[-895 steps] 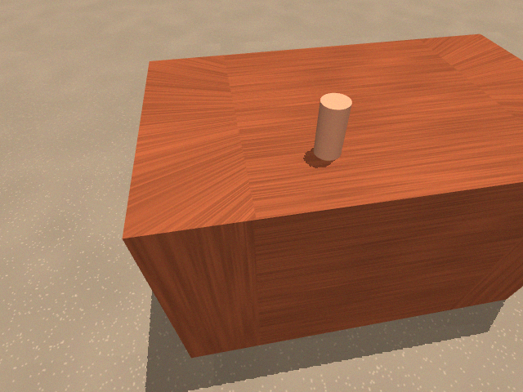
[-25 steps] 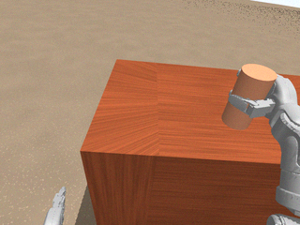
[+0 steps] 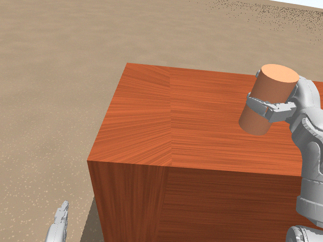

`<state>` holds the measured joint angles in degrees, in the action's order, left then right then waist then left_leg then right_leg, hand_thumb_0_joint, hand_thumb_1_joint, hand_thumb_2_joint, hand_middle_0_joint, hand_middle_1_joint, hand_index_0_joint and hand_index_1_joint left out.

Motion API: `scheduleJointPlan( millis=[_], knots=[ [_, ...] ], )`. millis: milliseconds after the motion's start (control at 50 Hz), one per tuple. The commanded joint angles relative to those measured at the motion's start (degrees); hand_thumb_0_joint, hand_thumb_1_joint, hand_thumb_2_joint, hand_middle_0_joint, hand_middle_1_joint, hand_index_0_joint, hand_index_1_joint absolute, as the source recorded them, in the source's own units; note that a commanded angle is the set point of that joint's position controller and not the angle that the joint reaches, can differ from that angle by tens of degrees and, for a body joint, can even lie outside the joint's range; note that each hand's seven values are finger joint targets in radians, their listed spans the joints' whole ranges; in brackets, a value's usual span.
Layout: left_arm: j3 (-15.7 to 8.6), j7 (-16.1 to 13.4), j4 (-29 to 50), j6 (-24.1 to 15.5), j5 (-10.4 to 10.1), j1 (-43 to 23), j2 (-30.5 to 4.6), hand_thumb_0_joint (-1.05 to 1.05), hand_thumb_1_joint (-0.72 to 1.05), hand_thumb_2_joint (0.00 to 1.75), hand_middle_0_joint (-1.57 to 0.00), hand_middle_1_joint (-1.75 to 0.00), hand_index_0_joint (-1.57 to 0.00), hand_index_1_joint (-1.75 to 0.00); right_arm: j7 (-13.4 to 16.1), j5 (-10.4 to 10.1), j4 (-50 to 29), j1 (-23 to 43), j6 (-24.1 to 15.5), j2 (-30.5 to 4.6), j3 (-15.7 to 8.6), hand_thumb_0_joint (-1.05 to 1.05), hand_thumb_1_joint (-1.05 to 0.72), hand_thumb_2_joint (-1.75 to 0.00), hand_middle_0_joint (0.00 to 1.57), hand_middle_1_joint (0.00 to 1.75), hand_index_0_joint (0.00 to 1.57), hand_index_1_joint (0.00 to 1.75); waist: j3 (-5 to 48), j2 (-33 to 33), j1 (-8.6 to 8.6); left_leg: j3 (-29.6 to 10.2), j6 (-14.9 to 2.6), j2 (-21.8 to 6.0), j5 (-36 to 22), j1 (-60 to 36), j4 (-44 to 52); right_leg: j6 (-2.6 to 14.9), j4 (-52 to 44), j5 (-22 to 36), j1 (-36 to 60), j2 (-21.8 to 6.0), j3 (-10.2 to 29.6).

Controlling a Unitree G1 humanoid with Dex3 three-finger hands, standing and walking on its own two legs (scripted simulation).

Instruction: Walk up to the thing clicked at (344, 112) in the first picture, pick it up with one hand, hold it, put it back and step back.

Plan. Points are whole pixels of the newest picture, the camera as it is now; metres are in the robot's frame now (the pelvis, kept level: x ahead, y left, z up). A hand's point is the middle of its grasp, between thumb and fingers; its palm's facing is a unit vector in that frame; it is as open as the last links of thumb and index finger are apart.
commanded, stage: hold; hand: right
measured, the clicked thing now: (264, 101) +0.34 -0.17 +0.27
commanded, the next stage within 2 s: crouch in 0.12 s
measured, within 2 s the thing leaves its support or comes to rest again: neither
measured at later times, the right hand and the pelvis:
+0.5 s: hand (260, 100) +0.36 -0.18 +0.26, palm faces +0.15 +0.99 +0.00, open 9.6 cm; pelvis +0.00 +0.01 +0.00, yaw +0 degrees
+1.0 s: hand (244, 106) +0.44 -0.19 +0.19, palm faces +0.18 +0.98 +0.01, open 9.6 cm; pelvis -0.01 +0.00 +0.00, yaw +2 degrees
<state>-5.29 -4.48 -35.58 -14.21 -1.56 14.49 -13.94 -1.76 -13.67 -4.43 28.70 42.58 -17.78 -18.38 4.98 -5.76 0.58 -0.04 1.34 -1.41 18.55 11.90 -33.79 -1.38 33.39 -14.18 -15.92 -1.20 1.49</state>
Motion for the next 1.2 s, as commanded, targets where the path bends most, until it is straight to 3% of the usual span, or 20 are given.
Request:
scheduleJointPlan(
  millis=[0, 60, 180, 200, 280, 380, 420, 440, 560, 640, 720, 800, 820, 860, 920, 1020, 1060, 1100, 1160, 1180],
  knots=[
    [-0.6, -0.6, 12.4, -3.9, -0.3, -10.7, -5.9, 0.00, -0.55, 0.04, -0.05, -0.05, -0.05, -0.05, 0.0, -0.5, -15.2, 32.8, -6.3, -13.5, -4.7, 0.00, -0.23, -1.33, 1.30, 1.45, 1.35, 1.45, 11.1, 5.5, 0.01, 3.7, -0.39, 2.1, -7.2, 4.4, 7.0, 1.85, -4.6, 4.1, 8.2, 1.4, -2.1],
    [-1.9, -0.5, 9.7, -3.8, -0.3, -8.8, -6.7, 0.00, -0.54, 0.04, -0.05, -0.05, -0.05, -0.05, -0.1, -0.2, -12.5, 31.8, -5.9, -13.8, -5.2, 0.00, -0.22, -1.33, 1.30, 1.45, 1.34, 1.45, 11.0, 4.1, -0.39, 3.6, -0.42, 2.1, -8.7, 4.5, 6.8, 1.72, -4.5, 5.3, 8.4, 1.5, -2.2],
    [-0.3, 0.1, 10.7, -3.8, -0.3, -10.1, -5.5, 0.00, -0.54, 0.04, -0.05, -0.05, -0.05, -0.05, -0.1, 0.2, -15.7, 32.5, -6.4, -13.2, -3.9, 0.00, -0.25, -1.34, 1.31, 1.46, 1.35, 1.46, 11.6, 3.2, 0.06, 3.4, -0.57, 1.9, -7.9, 3.6, 7.2, 1.64, -4.6, 4.8, 7.9, 1.7, -2.3],
    [-1.6, -0.1, 12.7, -4.0, -0.3, -10.9, -7.0, 0.00, -0.52, 0.04, -0.05, -0.07, -0.07, -0.05, 0.0, 0.0, -17.6, 34.0, -6.7, -15.0, -5.4, 0.00, -0.17, -1.40, 1.29, 1.50, 1.35, 1.50, 13.7, 3.7, -0.20, 3.2, -0.47, 1.8, -8.5, 3.0, 7.0, 1.74, -4.2, 5.3, 8.5, 1.8, -2.3],
    [-3.7, -0.7, 11.5, -4.0, 0.0, -8.2, -8.8, 0.00, -0.54, 0.05, -0.05, -0.05, -0.05, -0.05, 0.5, 0.2, -14.9, 32.9, -7.1, -15.1, -5.6, 0.00, -0.23, -1.34, 1.32, 1.46, 1.36, 1.46, 14.0, 4.8, -1.12, 3.6, -0.53, 2.0, -10.1, 3.8, 6.7, 1.63, -4.1, 6.5, 10.3, 1.4, -2.0],
    [-0.8, -0.6, 11.0, -3.5, -0.1, -8.2, -5.7, 0.00, -0.54, 0.05, -0.04, -0.05, -0.05, -0.05, 0.5, 0.5, -7.1, 31.5, -7.4, -13.1, -4.3, 0.00, -0.23, -1.32, 1.31, 1.45, 1.36, 1.45, 8.9, 5.6, -0.92, 3.4, -0.20, 2.0, -10.2, 4.7, 7.0, 1.87, -4.4, 6.2, 7.6, 1.4, -2.1],
    [-1.4, -0.5, 11.3, -3.9, 0.0, -8.9, -6.1, 0.00, -0.55, 0.05, -0.05, -0.05, -0.05, -0.05, 0.6, 1.0, -3.9, 31.1, -8.1, -13.4, -4.7, 0.00, -0.23, -1.32, 1.30, 1.44, 1.35, 1.44, 9.7, 6.6, -1.12, 3.1, 0.02, 1.9, -11.1, 4.5, 6.8, 1.95, -4.1, 6.5, 7.2, 1.5, -2.3],
    [-0.1, -0.3, 9.4, -3.8, -0.1, -7.2, -4.4, 0.00, -0.54, 0.04, -0.05, -0.05, -0.05, -0.05, 0.3, 1.2, -1.9, 31.8, -8.6, -12.4, -3.3, 0.00, -0.21, -1.32, 1.31, 1.45, 1.36, 1.45, 7.3, 5.7, -1.71, 3.0, 0.12, 1.9, -10.1, 6.1, 6.9, 2.05, -4.1, 5.3, 6.3, 1.5, -2.5],
    [-1.9, 0.1, 8.0, -5.3, 0.5, -6.5, -6.6, 0.00, -0.54, 0.04, -0.05, -0.05, -0.05, -0.05, 0.4, 2.9, 5.7, 38.3, -15.4, -16.8, -5.4, 0.00, -0.21, -1.31, 1.30, 1.43, 1.34, 1.43, 10.6, 5.3, -3.13, 1.5, 0.29, 1.4, -9.3, 7.5, 6.5, 2.14, -3.3, 4.0, 6.1, 1.3, -2.5],
    [-2.4, -0.2, 10.0, -6.8, 0.5, -7.2, -7.5, 0.00, -0.55, 0.05, -0.05, -0.05, -0.05, -0.05, 0.7, 3.4, 5.1, 46.5, -22.1, -17.8, -4.0, 0.00, -0.25, -1.31, 1.31, 1.43, 1.35, 1.43, 18.3, 2.8, -3.66, 1.5, -0.20, 1.7, -11.6, 7.5, 4.8, 1.77, -2.3, 5.8, 10.0, 0.7, -2.2],
    [-1.7, -0.9, 10.5, -7.6, 0.5, -10.0, -7.4, 0.00, -0.54, 0.05, -0.05, -0.06, -0.06, -0.05, 0.9, 3.6, 10.5, 47.3, -28.0, -19.1, -3.5, 0.00, -0.24, -1.29, 1.28, 1.41, 1.32, 1.41, 19.5, 2.4, -3.26, 1.4, -0.31, 1.9, -10.3, 7.6, 4.4, 1.71, -1.8, 4.9, 8.8, 0.4, -1.7],
    [1.7, -1.2, 10.9, -7.4, 1.0, -10.9, -5.3, 0.00, -0.53, 0.04, -0.05, -0.05, -0.06, -0.05, 1.0, 4.3, 17.4, 50.1, -32.5, -20.3, -3.5, 0.00, -0.22, -1.28, 1.28, 1.40, 1.31, 1.40, 19.9, 1.2, -2.97, 0.9, -0.53, 1.9, -9.6, 7.3, 4.4, 1.53, -1.7, 4.3, 6.7, 0.3, -1.8],
    [0.0, -1.6, 11.7, -7.4, 1.1, -10.1, -7.0, 0.00, -0.53, 0.04, -0.05, -0.05, -0.06, -0.05, 1.1, 4.7, 19.2, 50.9, -33.4, -21.7, -4.2, 0.00, -0.21, -1.28, 1.27, 1.40, 1.31, 1.40, 20.9, 1.8, -3.59, 1.2, -0.58, 2.2, -10.4, 7.4, 4.2, 1.60, -1.7, 4.9, 7.1, 0.2, -1.7],
    [2.1, -1.1, 9.1, -6.7, 1.4, -7.6, -4.8, 0.00, -0.53, 0.04, -0.05, -0.05, -0.06, -0.05, 0.9, 5.0, 25.5, 49.5, -34.8, -20.4, -3.5, 0.00, -0.20, -1.27, 1.27, 1.40, 1.31, 1.40, 17.2, 2.2, -3.80, 1.0, -0.43, 2.2, -10.1, 8.0, 4.5, 1.73, -1.8, 4.3, 4.1, 0.4, -2.1],
    [-0.3, -1.0, 9.2, -6.5, 1.6, -5.3, -6.8, 0.00, -0.52, 0.03, -0.05, -0.05, -0.06, -0.04, 0.8, 5.7, 30.4, 49.9, -37.2, -23.2, -5.4, 0.00, -0.21, -1.28, 1.26, 1.40, 1.30, 1.40, 16.3, 1.8, -4.70, 0.5, -0.36, 2.4, -8.5, 9.5, 4.8, 1.56, -2.3, 2.8, 4.0, 0.1, -2.2],
    [2.5, 0.6, 11.1, -6.0, 1.5, -0.7, -3.6, 0.00, -0.53, 0.03, -0.05, -0.05, -0.06, -0.04, -0.2, 6.6, 36.2, 51.3, -41.2, -23.0, -4.8, 0.00, -0.19, -1.29, 1.26, 1.40, 1.30, 1.40, 15.0, 2.1, -6.09, 1.3, -0.49, 3.2, -10.4, 11.4, 3.7, 1.60, -2.2, 3.9, 3.0, -0.3, -2.3],
    [2.7, 1.0, 14.3, -5.9, 1.5, -3.0, -3.8, 0.00, -0.53, 0.03, -0.05, -0.05, -0.06, -0.04, -0.6, 6.6, 37.4, 53.1, -43.0, -23.0, -4.5, 0.00, -0.18, -1.29, 1.26, 1.41, 1.31, 1.41, 17.1, 2.3, -6.41, 0.7, -0.36, 2.9, -10.3, 10.7, 3.7, 1.76, -1.6, 3.7, 2.4, 0.0, -2.6],
    [-0.2, 0.7, 15.3, -5.7, 1.5, -2.1, -7.1, 0.00, -0.53, 0.03, -0.06, -0.05, -0.06, -0.04, -1.0, 6.7, 38.0, 53.9, -44.2, -24.5, -5.0, 0.00, -0.19, -1.31, 1.27, 1.43, 1.32, 1.43, 19.2, 0.7, -6.91, 0.8, -0.59, 3.1, -10.6, 12.1, 3.1, 1.58, -1.4, 3.9, 3.7, -0.3, -2.3],
    [-0.7, 0.5, 17.5, -5.4, 1.6, -3.3, -8.0, 0.00, -0.53, 0.03, -0.05, -0.05, -0.06, -0.04, -1.1, 6.9, 36.3, 58.5, -46.6, -25.6, -5.1, 0.00, -0.18, -1.31, 1.28, 1.43, 1.32, 1.43, 23.7, -1.5, -6.91, 1.2, -0.93, 3.4, -12.0, 12.0, 1.9, 1.04, -0.5, 6.6, 6.1, -0.8, -1.8],
    [0.6, 0.5, 16.7, -5.2, 1.7, -3.2, -6.9, 0.00, -0.53, 0.04, -0.05, -0.05, -0.06, -0.05, -1.1, 7.0, 37.1, 59.2, -47.3, -25.3, -4.7, 0.00, -0.19, -1.31, 1.28, 1.43, 1.32, 1.43, 23.7, -1.5, -6.80, 1.5, -0.96, 3.6, -12.2, 12.3, 1.6, 1.04, -0.1, 7.3, 5.9, -0.9, -1.6]
  ],
)
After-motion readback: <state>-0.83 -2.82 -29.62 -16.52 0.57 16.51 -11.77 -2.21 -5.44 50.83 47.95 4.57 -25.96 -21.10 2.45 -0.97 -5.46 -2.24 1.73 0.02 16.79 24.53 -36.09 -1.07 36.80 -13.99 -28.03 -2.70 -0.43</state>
